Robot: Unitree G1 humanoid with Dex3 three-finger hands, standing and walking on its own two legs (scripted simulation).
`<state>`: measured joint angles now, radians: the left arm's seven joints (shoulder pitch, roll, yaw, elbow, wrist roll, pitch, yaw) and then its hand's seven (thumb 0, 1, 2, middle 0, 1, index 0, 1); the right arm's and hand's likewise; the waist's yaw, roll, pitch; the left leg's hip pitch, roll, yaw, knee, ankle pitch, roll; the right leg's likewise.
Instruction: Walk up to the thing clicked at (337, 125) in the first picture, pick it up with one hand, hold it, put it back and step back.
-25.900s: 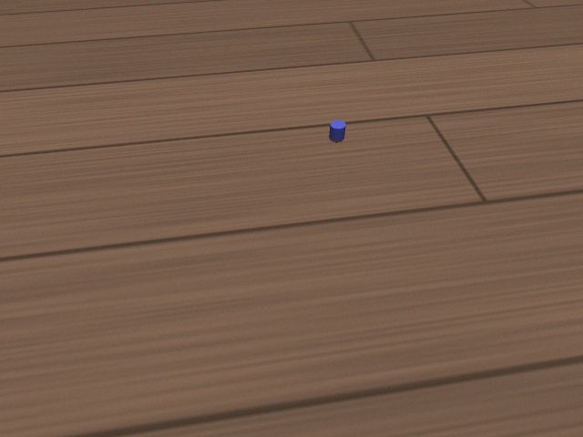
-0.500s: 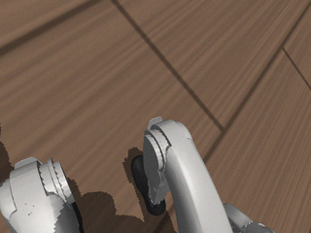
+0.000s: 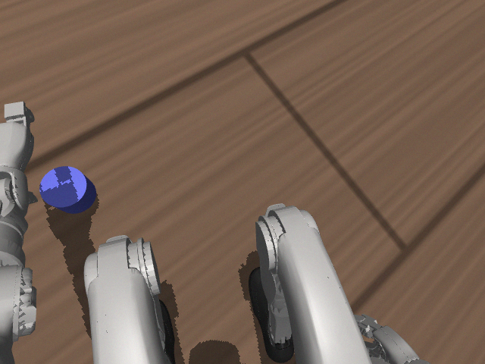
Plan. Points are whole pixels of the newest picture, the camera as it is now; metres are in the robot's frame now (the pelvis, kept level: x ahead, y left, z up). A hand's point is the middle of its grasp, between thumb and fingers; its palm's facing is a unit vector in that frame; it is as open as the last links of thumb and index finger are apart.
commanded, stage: withdraw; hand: left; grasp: from above
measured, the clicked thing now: (70, 190) +0.45 +0.30 -0.30
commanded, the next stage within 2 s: home in 0.46 s
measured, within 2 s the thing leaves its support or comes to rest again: neither
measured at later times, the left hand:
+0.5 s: hand (49, 187) +0.43 +0.29 -0.17, palm faces -0.46 -0.06 -0.89, open 14.1 cm
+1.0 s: hand (8, 187) +0.39 +0.29 -0.04, palm faces -0.37 -0.45 -0.82, open 10.5 cm
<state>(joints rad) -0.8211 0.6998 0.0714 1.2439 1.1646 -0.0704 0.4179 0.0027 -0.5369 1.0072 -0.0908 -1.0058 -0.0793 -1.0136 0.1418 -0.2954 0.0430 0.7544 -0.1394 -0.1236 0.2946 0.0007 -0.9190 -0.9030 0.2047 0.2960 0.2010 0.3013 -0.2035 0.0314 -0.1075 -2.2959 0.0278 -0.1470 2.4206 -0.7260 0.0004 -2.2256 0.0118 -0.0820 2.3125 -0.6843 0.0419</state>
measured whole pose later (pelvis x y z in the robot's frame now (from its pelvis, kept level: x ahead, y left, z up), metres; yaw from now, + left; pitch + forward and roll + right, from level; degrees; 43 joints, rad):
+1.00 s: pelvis +0.00 +0.00 +0.08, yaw +3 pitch +36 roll -6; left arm -0.56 0.55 0.07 0.80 0.73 0.00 0.07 0.00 0.27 0.87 -0.22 -0.48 -0.21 -0.49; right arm 0.20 -0.29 -0.01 0.66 -0.04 -0.02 0.14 0.00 -0.90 -0.89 0.21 0.30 0.20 0.30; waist -0.12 0.07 -0.16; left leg -2.07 0.03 -0.08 2.15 -0.71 0.01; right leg -2.02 0.00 -0.04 2.07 -0.68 0.04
